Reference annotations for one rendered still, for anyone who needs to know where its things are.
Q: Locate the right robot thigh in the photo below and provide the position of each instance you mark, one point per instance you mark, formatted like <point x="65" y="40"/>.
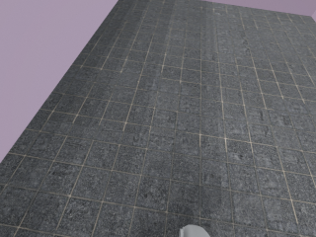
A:
<point x="192" y="231"/>

